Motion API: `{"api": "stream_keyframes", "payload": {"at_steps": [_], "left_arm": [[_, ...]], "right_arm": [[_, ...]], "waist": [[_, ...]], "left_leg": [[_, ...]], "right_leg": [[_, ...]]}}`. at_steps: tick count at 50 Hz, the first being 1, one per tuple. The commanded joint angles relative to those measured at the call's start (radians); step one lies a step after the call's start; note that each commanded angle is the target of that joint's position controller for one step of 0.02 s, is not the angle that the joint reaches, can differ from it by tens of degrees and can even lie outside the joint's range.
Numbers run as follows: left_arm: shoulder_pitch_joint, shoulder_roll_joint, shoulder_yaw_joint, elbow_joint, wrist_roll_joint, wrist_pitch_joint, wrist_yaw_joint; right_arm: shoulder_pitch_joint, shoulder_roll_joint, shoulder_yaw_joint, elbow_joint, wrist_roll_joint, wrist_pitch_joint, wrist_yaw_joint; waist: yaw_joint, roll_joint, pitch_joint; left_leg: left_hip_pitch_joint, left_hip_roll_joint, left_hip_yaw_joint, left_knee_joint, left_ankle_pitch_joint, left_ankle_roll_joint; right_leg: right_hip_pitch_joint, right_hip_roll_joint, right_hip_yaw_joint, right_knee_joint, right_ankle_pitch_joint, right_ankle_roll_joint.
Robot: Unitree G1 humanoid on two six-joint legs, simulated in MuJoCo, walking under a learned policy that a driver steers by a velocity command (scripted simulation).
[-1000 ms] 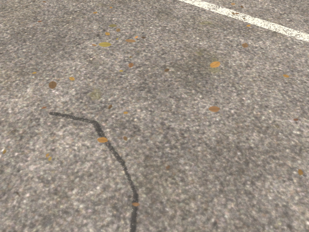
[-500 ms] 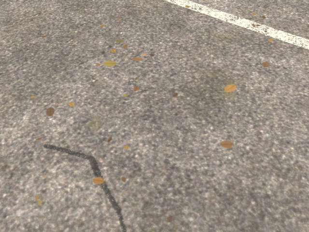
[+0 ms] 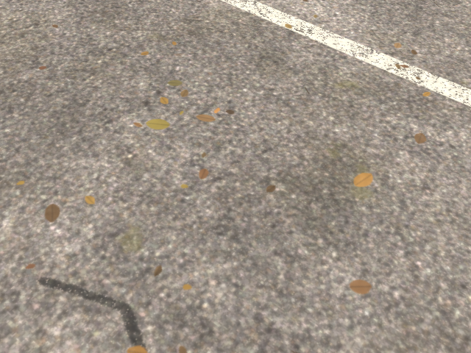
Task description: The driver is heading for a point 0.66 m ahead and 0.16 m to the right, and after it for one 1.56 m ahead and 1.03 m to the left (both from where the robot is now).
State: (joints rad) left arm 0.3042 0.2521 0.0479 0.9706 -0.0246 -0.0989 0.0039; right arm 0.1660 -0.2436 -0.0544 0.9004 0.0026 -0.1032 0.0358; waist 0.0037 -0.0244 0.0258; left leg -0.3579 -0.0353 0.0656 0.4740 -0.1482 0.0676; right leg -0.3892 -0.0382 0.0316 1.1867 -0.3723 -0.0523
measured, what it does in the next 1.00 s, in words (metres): walks ahead: right foot, then left foot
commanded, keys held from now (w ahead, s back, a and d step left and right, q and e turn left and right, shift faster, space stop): w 0.74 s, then w+e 0.08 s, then w+q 0.18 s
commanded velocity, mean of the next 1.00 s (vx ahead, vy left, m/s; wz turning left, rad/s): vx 0.50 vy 0.00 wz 0.01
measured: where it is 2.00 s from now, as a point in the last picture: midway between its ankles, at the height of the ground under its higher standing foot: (214, 183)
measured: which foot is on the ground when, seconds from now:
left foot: down 0.00-0.46, up 0.48-0.98, down 1.00-1.00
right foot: up 0.00-0.42, down 0.44-1.00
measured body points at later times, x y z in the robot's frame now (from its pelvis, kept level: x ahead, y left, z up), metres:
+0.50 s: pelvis +0.28 -0.05 -0.01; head +0.31 -0.06 +0.44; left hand +0.47 +0.19 -0.11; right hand +0.24 -0.32 -0.16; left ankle +0.09 +0.08 -0.68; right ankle +0.38 -0.15 -0.74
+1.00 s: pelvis +0.55 -0.02 -0.01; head +0.58 -0.02 +0.44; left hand +0.50 +0.25 -0.15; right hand +0.76 -0.26 -0.11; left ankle +0.68 +0.08 -0.73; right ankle +0.38 -0.15 -0.73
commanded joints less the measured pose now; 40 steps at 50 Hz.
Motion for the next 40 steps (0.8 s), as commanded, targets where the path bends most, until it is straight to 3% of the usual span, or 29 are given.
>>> {"api": "stream_keyframes", "payload": {"at_steps": [1, 3, 5, 11, 15, 18, 20, 21, 22, 23, 24, 25, 26, 27, 28, 30, 32, 35, 40], "left_arm": [[0.026, 0.07, 0.028, -0.059, 0.005, 0.001, 0.008], [0.013, 0.055, 0.029, -0.065, 0.008, 0.018, 0.012], [-0.066, 0.062, 0.033, -0.093, 0.016, 0.023, 0.014], [-0.267, 0.035, 0.023, -0.15, 0.015, 0.013, -0.002], [-0.379, 0.034, 0.013, -0.189, 0.006, 0.006, -0.022], [-0.408, 0.048, 0.012, -0.215, 0.002, -0.005, -0.042], [-0.326, 0.084, 0.027, -0.2, 0.002, -0.01, -0.046], [-0.207, 0.115, 0.045, -0.164, 0.006, -0.011, -0.042], [-0.022, 0.17, 0.071, -0.109, 0.011, -0.01, -0.035], [0.137, 0.27, 0.095, -0.081, 0.033, -0.007, -0.026], [0.158, 0.236, 0.081, -0.068, 0.021, -0.002, -0.029], [0.089, 0.169, 0.059, -0.08, 0.013, -0.003, -0.03], [0.0, 0.13, 0.047, -0.102, 0.015, -0.003, -0.027], [-0.073, 0.104, 0.036, -0.111, 0.022, -0.005, -0.031], [-0.112, 0.074, 0.028, -0.115, 0.03, -0.01, -0.034], [-0.111, 0.068, 0.025, -0.1, 0.033, -0.014, -0.038], [-0.079, 0.099, 0.032, -0.082, 0.032, -0.019, -0.03], [-0.026, 0.121, 0.036, -0.06, 0.03, -0.013, -0.012], [0.065, 0.127, 0.035, -0.025, 0.014, -0.002, 0.001]], "right_arm": [[0.037, -0.072, -0.011, -0.023, -0.013, -0.014, 0.003], [0.069, -0.098, -0.017, -0.002, -0.008, -0.018, -0.005], [0.103, -0.125, -0.023, 0.012, -0.008, -0.015, -0.019], [0.194, -0.135, -0.02, 0.046, 0.004, 0.001, -0.04], [0.263, -0.143, -0.023, 0.083, 0.01, 0.014, -0.041], [0.271, -0.155, -0.032, 0.099, 0.014, 0.029, -0.048], [0.235, -0.172, -0.039, 0.093, 0.015, 0.036, -0.05], [0.208, -0.17, -0.037, 0.087, 0.016, 0.04, -0.05], [0.198, -0.143, -0.026, 0.074, 0.009, 0.042, -0.05], [0.284, -0.055, 0.002, 0.052, -0.004, 0.029, -0.043], [0.315, -0.015, 0.018, 0.068, 0.008, 0.004, -0.034], [0.233, -0.119, -0.009, 0.052, 0.033, -0.016, -0.029], [0.147, -0.141, -0.014, 0.026, 0.047, -0.025, -0.029], [0.107, -0.13, -0.017, 0.02, 0.038, -0.023, -0.036], [0.107, -0.123, -0.026, 0.023, 0.023, -0.011, -0.043], [0.151, -0.075, -0.024, 0.036, 0.018, 0.017, -0.046], [0.126, -0.067, -0.027, 0.026, 0.014, 0.031, -0.05], [0.012, -0.075, -0.032, -0.012, 0.002, 0.032, -0.05], [-0.167, -0.051, -0.022, -0.063, 0.005, 0.019, -0.036]], "waist": [[0.011, 0.095, -0.078], [0.02, 0.089, -0.045], [0.007, 0.07, -0.014], [-0.051, 0.077, 0.025], [-0.088, 0.078, 0.061], [-0.075, 0.093, 0.065], [-0.019, 0.118, 0.012], [0.048, 0.119, -0.058], [0.121, 0.092, -0.176], [0.117, -0.101, -0.348], [0.105, -0.247, -0.445], [0.107, -0.169, -0.322], [0.086, -0.111, -0.203], [0.052, -0.033, -0.119], [0.016, -0.033, -0.081], [-0.019, -0.052, -0.062], [-0.028, -0.042, -0.031], [-0.004, -0.025, 0.001], [0.048, -0.026, 0.037]], "left_leg": [[0.209, 0.265, -0.319, -0.294, 0.114, 0.163], [0.172, 0.256, -0.263, -0.331, 0.16, 0.176], [0.188, 0.258, -0.236, -0.352, 0.195, 0.179], [0.25, 0.217, -0.139, -0.366, 0.196, 0.13], [0.365, 0.255, -0.137, -0.331, 0.19, 0.131], [0.451, 0.299, -0.147, -0.268, 0.267, 0.118], [0.46, 0.298, -0.134, -0.178, 0.483, 0.097], [0.434, 0.263, -0.102, -0.045, 0.636, 0.077], [0.309, 0.207, -0.063, 0.175, 0.605, 0.045], [-0.059, 0.083, -0.014, 0.572, 0.218, -0.019], [-0.282, -0.03, -0.119, 0.801, -0.405, -0.04], [-0.384, 0.039, -0.19, 0.891, -0.387, -0.017], [-0.401, 0.093, -0.159, 0.875, -0.301, -0.002], [-0.361, 0.137, -0.135, 0.807, -0.217, -0.003], [-0.301, 0.17, -0.14, 0.739, -0.166, -0.004], [-0.221, 0.187, -0.135, 0.678, -0.125, -0.012], [-0.255, 0.194, -0.126, 0.612, -0.068, -0.028], [-0.351, 0.196, -0.124, 0.45, 0.084, -0.053], [-0.314, 0.145, -0.09, 0.181, 0.255, -0.066]], "right_leg": [[-0.193, -0.11, 0.048, -0.011, 0.107, -0.006], [-0.213, -0.119, 0.034, -0.07, 0.141, 0.009], [-0.29, -0.126, 0.03, -0.164, 0.228, 0.03], [-0.303, -0.084, -0.014, -0.494, 0.482, 0.041], [-0.324, -0.058, -0.029, -0.609, 0.453, 0.032], [-0.312, -0.044, -0.031, -0.66, 0.358, 0.001], [-0.16, -0.002, -0.063, -0.684, 0.297, -0.03], [0.012, 0.034, -0.093, -0.704, 0.308, -0.054], [0.29, 0.003, -0.055, -0.68, 0.34, -0.093], [0.706, -0.26, 0.323, -0.682, 0.291, -0.224], [0.833, -0.379, 0.696, -0.855, 0.17, -0.312], [0.735, -0.34, 0.608, -0.88, 0.1, -0.257], [0.582, -0.303, 0.456, -0.898, 0.137, -0.217], [0.421, -0.261, 0.345, -0.937, 0.216, -0.196], [0.317, -0.223, 0.27, -0.97, 0.265, -0.175], [0.22, -0.193, 0.202, -1.025, 0.297, -0.177], [0.194, -0.187, 0.154, -1.059, 0.343, -0.19], [0.235, -0.183, 0.114, -1.081, 0.383, -0.183], [0.266, -0.148, 0.067, -1.078, 0.365, -0.15]]}}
